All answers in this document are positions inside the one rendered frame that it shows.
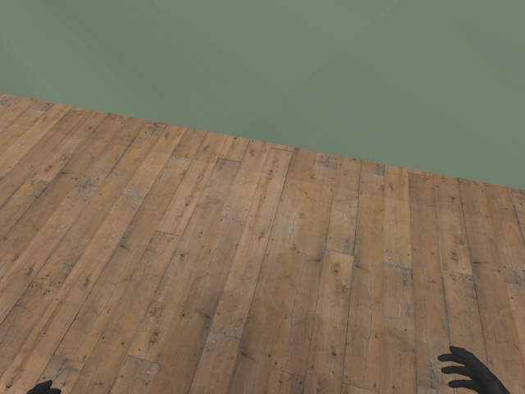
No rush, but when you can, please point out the right robot hand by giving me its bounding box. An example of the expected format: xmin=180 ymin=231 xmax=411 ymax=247
xmin=438 ymin=346 xmax=510 ymax=394

